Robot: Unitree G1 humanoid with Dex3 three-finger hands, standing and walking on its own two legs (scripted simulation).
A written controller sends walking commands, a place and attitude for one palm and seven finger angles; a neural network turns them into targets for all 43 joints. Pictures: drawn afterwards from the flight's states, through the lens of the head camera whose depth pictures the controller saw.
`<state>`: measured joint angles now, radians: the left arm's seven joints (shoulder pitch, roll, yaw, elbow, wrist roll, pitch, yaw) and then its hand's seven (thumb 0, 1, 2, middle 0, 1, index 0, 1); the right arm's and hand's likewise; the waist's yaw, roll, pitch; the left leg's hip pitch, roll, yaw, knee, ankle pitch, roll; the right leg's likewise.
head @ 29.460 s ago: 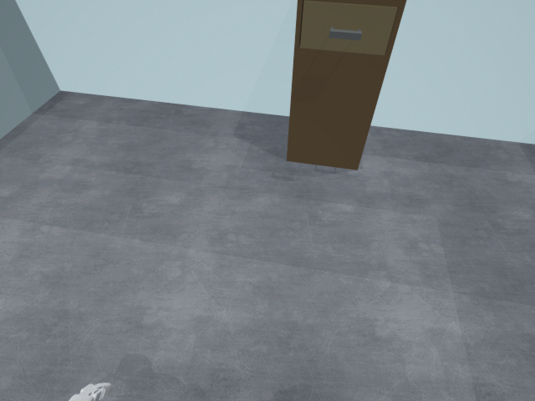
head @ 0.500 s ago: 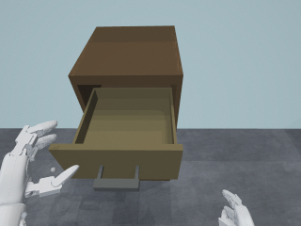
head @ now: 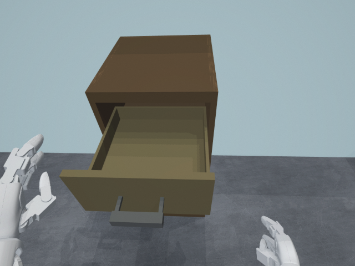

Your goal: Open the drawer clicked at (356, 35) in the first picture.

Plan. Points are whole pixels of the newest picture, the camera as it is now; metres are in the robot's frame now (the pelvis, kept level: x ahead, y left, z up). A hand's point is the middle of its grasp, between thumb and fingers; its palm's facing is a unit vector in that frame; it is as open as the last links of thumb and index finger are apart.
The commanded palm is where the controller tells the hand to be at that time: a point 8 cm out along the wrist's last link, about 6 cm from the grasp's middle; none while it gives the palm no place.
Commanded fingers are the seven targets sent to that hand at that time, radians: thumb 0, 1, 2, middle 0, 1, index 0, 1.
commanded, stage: step back with the hand held close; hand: left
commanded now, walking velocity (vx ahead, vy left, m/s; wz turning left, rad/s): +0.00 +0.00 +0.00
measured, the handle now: (139, 210) +0.26 +0.14 -0.03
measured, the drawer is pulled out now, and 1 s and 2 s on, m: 0.28 0.28 0.28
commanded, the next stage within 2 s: stop stepping back and stand still in 1.24 s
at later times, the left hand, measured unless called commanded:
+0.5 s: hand (35, 218) +0.15 +0.25 +0.15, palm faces +0.28 -0.82 -0.50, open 7.4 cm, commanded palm +0.08 +0.29 +0.17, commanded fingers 0.00 0.90 0.90 -0.20 -0.30 -0.20 -0.30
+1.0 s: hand out of the picture +0.09 +0.28 +0.15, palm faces +0.37 -0.82 -0.43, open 7.4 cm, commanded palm +0.02 +0.31 +0.17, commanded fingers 0.00 0.90 0.90 -0.20 -0.30 -0.20 -0.30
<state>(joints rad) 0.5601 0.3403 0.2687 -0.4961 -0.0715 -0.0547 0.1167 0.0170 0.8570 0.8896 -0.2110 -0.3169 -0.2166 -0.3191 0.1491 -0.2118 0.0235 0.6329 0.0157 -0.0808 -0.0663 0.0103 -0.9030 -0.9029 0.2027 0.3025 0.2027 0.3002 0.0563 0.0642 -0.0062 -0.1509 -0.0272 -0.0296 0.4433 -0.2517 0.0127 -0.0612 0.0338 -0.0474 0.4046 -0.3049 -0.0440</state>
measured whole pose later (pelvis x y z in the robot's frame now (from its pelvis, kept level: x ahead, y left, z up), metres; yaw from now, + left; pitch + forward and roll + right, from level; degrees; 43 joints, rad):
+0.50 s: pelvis -0.04 +0.01 -0.01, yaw +1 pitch +2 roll -1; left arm 0.67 0.43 0.36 -0.61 -0.07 -0.14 0.11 0.02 0.88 0.90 -0.21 -0.30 -0.22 -0.30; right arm 0.15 -0.23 -0.02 0.57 0.03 0.01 -0.08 0.01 -0.90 -0.90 0.20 0.30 0.20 0.30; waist -0.01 0.02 0.02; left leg -0.35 -0.03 -0.05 0.53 -0.21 0.02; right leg -0.26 0.03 -0.07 0.49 -0.28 -0.03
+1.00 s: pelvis -0.11 +0.03 -0.02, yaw +1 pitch +1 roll -3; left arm 0.60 0.43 0.39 -0.64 -0.04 -0.18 0.16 0.02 0.88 0.90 -0.21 -0.30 -0.22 -0.30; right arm 0.19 -0.19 0.01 0.60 0.00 -0.06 -0.07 0.01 -0.90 -0.90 0.20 0.30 0.20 0.30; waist -0.01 -0.03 0.02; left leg -0.47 -0.01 -0.02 0.62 -0.16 0.05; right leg -0.41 0.04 -0.04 0.75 -0.40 -0.01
